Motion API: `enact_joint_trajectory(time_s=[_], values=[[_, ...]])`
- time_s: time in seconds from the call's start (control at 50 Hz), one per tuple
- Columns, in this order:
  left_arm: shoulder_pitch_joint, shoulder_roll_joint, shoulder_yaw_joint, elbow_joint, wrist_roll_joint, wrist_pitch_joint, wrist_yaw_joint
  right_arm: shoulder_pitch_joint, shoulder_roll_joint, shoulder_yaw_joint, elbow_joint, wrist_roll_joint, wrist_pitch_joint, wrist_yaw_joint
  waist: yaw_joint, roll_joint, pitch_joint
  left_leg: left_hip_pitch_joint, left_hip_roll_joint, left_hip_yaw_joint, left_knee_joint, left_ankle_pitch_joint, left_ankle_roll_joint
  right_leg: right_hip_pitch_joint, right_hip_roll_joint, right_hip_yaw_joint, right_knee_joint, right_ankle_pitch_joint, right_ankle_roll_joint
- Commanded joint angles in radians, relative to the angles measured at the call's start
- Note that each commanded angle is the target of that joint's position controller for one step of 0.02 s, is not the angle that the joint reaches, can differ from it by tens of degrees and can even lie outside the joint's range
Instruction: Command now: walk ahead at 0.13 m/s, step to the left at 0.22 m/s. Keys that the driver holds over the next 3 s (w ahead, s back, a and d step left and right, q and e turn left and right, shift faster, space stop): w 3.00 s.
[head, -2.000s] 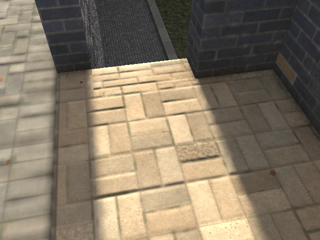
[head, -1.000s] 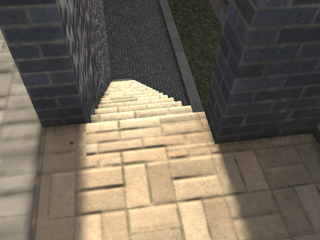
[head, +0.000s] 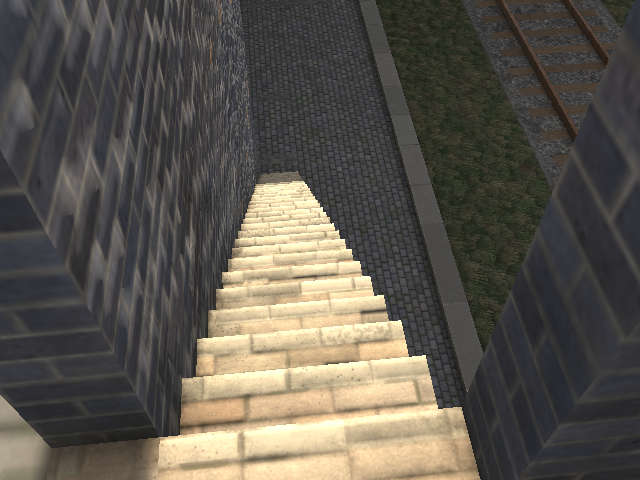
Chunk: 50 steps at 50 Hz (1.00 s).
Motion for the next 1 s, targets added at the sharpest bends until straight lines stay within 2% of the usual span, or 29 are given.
enact_joint_trajectory(time_s=[0.02,0.04,0.08,0.1,0.16,0.2,0.28,0.3,0.32,0.34,0.36,0.38,0.4,0.46,0.5,0.52,0.56,0.6,0.62,0.64,0.66,0.68,0.7,0.72,0.74,0.78,0.86,0.94,1.0], values=[[-0.099,0.042,-0.020,-0.172,-0.015,-0.060,0.018,0.197,-0.227,-0.077,-0.007,-0.012,-0.005,-0.015,-0.120,0.124,-0.334,0.682,0.348,-0.315,-0.099,1.076,0.396,-0.538,0.075,-0.049,0.731,-0.447,-0.017],[-0.085,0.071,-0.015,-0.162,0.012,-0.032,0.034,0.122,-0.210,-0.085,-0.003,-0.012,-0.018,-0.024,-0.065,0.036,-0.164,0.455,0.323,-0.257,-0.167,0.885,0.319,-0.499,-0.016,-0.015,0.662,-0.413,-0.033],[0.007,0.104,0.010,-0.128,0.040,0.002,0.063,-0.014,-0.099,-0.053,-0.031,-0.012,-0.008,-0.025,0.042,0.017,-0.110,0.216,0.268,-0.204,-0.262,0.722,0.260,-0.325,-0.072,0.012,0.458,-0.277,-0.049],[0.050,0.065,0.004,-0.107,0.044,0.007,0.055,-0.056,-0.108,-0.052,-0.059,-0.016,0.000,-0.026,0.070,0.041,-0.104,0.116,0.228,-0.158,-0.288,0.671,0.247,-0.228,-0.072,-0.013,0.342,-0.162,-0.047],[0.005,0.043,-0.003,-0.108,-0.007,0.022,0.009,0.015,-0.175,-0.084,-0.045,-0.028,0.029,-0.036,0.021,0.045,-0.155,0.197,0.148,-0.083,-0.312,0.492,0.262,-0.181,0.002,-0.106,0.084,0.005,-0.021],[-0.033,0.048,-0.010,-0.120,-0.010,0.021,-0.007,0.053,-0.202,-0.107,-0.041,-0.035,0.046,-0.010,-0.013,0.008,-0.177,0.279,0.183,-0.140,-0.284,0.224,0.275,-0.219,-0.007,-0.101,-0.008,0.105,-0.021],[-0.118,0.082,-0.014,-0.157,-0.019,0.000,0.017,0.060,-0.118,-0.079,-0.003,-0.029,0.067,0.013,-0.007,-0.010,-0.116,0.190,0.183,-0.232,-0.195,-0.132,0.238,-0.126,-0.070,-0.078,-0.267,0.361,-0.120],[-0.085,0.136,0.000,-0.168,-0.019,-0.010,0.030,0.079,-0.063,-0.059,0.000,-0.041,0.067,0.016,0.012,-0.078,-0.129,0.093,0.119,-0.193,-0.081,-0.228,0.148,-0.017,-0.201,0.063,-0.317,0.508,-0.234],[-0.015,0.210,0.008,-0.151,-0.004,-0.012,0.071,0.069,-0.015,-0.039,-0.056,-0.052,0.063,0.019,0.036,-0.268,-0.152,-0.097,-0.040,-0.068,0.133,-0.412,-0.055,0.109,-0.542,0.456,-0.480,0.654,-0.493],[0.069,0.155,0.009,-0.098,0.041,-0.016,0.103,0.010,-0.043,-0.031,-0.041,-0.066,0.077,0.020,0.111,-0.163,-0.103,-0.236,0.005,-0.233,0.425,-0.408,-0.132,0.118,-0.581,0.525,-0.538,0.446,-0.417],[-0.001,0.142,0.019,-0.095,0.027,-0.022,0.109,0.039,-0.083,-0.045,-0.033,-0.053,0.084,0.007,0.075,-0.118,-0.121,-0.276,-0.005,-0.261,0.576,-0.362,-0.170,0.122,-0.488,0.390,-0.524,0.332,-0.309],[-0.008,0.281,0.054,-0.058,-0.024,0.060,0.159,0.078,-0.117,-0.068,-0.060,-0.054,0.061,0.001,-0.062,-0.027,-0.073,-0.209,-0.045,-0.205,0.484,-0.256,-0.107,0.140,-0.389,0.310,-0.401,0.612,-0.232],[0.009,0.261,0.053,-0.048,-0.039,0.082,0.168,0.090,-0.094,-0.064,-0.048,-0.060,0.063,0.000,-0.061,-0.021,-0.082,-0.208,-0.037,-0.200,0.495,-0.234,-0.110,0.158,-0.340,0.199,-0.340,0.794,-0.200],[0.003,0.182,0.044,-0.055,-0.027,0.112,0.144,0.112,-0.021,-0.043,-0.046,-0.042,0.102,0.017,-0.043,-0.182,-0.063,-0.134,-0.042,-0.104,0.453,-0.222,-0.146,0.091,-0.265,0.039,-0.293,0.908,-0.172],[0.007,0.189,0.058,-0.044,-0.013,0.123,0.128,0.065,0.020,-0.022,-0.075,-0.022,0.120,0.026,-0.020,-0.243,-0.017,-0.070,-0.013,-0.053,0.301,-0.215,-0.157,0.017,-0.248,0.014,-0.304,0.798,-0.169],[-0.123,0.203,0.075,-0.148,0.026,0.046,0.099,0.160,0.003,-0.004,-0.028,-0.037,0.130,0.039,0.031,-0.182,-0.046,0.057,0.019,-0.047,0.338,-0.216,-0.201,-0.143,-0.276,0.015,-0.499,0.421,-0.206],[-0.199,0.217,0.086,-0.133,-0.009,0.014,0.084,0.212,-0.044,-0.042,-0.010,-0.035,0.071,0.017,-0.055,-0.222,-0.018,0.248,0.011,-0.014,0.239,-0.175,-0.157,-0.279,-0.194,-0.024,-0.455,-0.045,-0.107],[-0.189,0.190,0.078,-0.133,-0.003,0.014,0.083,0.254,-0.099,-0.077,0.056,-0.029,0.005,0.004,-0.043,-0.096,0.015,0.361,-0.053,0.030,0.019,-0.066,-0.090,-0.335,-0.186,-0.031,-0.279,-0.097,-0.118],[-0.105,0.137,0.068,-0.096,0.016,0.011,0.082,0.244,-0.111,-0.092,0.046,-0.029,-0.003,-0.013,-0.032,-0.042,-0.009,0.394,-0.040,-0.022,-0.079,-0.041,-0.028,-0.317,-0.180,-0.037,-0.129,-0.021,-0.133],[0.016,0.033,0.039,-0.061,0.037,0.004,0.075,0.278,-0.185,-0.116,0.033,-0.028,-0.009,-0.042,-0.001,0.141,-0.101,0.456,0.107,-0.180,-0.066,0.422,0.186,-0.348,-0.082,-0.123,0.222,-0.103,-0.105],[0.008,-0.039,0.004,-0.146,0.018,-0.028,0.052,0.333,-0.268,-0.118,-0.012,-0.024,-0.037,-0.039,-0.015,0.311,-0.196,0.632,0.362,-0.602,-0.150,0.808,0.477,-0.614,0.101,-0.046,0.406,-0.338,-0.068],[-0.064,0.071,0.035,-0.135,-0.030,-0.031,0.049,0.375,-0.192,-0.103,0.032,-0.068,-0.071,-0.021,-0.088,0.202,-0.089,0.582,0.427,-0.727,-0.202,0.613,0.437,-0.730,0.049,0.116,0.585,-0.294,-0.025],[-0.150,0.144,0.052,-0.141,-0.039,-0.022,0.064,0.322,-0.170,-0.101,0.053,-0.035,-0.077,-0.009,-0.075,0.129,-0.031,0.510,0.399,-0.582,-0.181,0.474,0.353,-0.763,-0.010,0.107,0.666,-0.223,-0.017],[-0.191,0.168,0.062,-0.141,-0.019,-0.006,0.068,0.245,-0.130,-0.090,0.028,-0.003,-0.077,-0.016,-0.038,0.073,-0.045,0.402,0.324,-0.434,-0.187,0.382,0.254,-0.690,-0.044,0.059,0.663,-0.145,-0.016],[-0.186,0.136,0.052,-0.131,0.005,0.003,0.068,0.192,-0.110,-0.075,0.005,0.008,-0.070,-0.020,-0.005,0.069,-0.044,0.313,0.291,-0.357,-0.191,0.434,0.213,-0.616,-0.056,0.060,0.614,-0.079,-0.021],[-0.134,0.063,0.027,-0.083,0.023,0.022,0.058,0.176,-0.067,-0.052,-0.019,-0.021,-0.051,-0.033,0.009,0.034,-0.028,0.239,0.246,-0.266,-0.255,0.400,0.182,-0.507,-0.075,0.053,0.423,0.102,-0.024],[-0.213,0.050,0.005,-0.107,-0.016,0.047,0.021,0.197,-0.141,-0.068,-0.016,-0.037,-0.046,-0.027,-0.015,0.038,-0.060,0.274,0.228,-0.184,-0.248,0.482,0.202,-0.375,-0.041,-0.012,0.082,0.150,-0.017],[-0.289,0.063,-0.026,-0.128,-0.036,0.034,0.036,0.212,-0.157,-0.085,0.009,-0.021,-0.017,-0.008,-0.062,0.046,-0.081,0.422,0.255,-0.214,-0.180,0.523,0.226,-0.411,-0.025,-0.048,-0.104,0.236,-0.048],[-0.283,0.121,-0.016,-0.135,-0.081,-0.014,0.062,0.190,-0.110,-0.061,0.019,-0.025,0.018,-0.001,-0.023,-0.021,-0.145,0.270,0.090,-0.090,0.005,0.350,0.086,-0.104,-0.023,-0.073,-0.293,0.765,-0.176]])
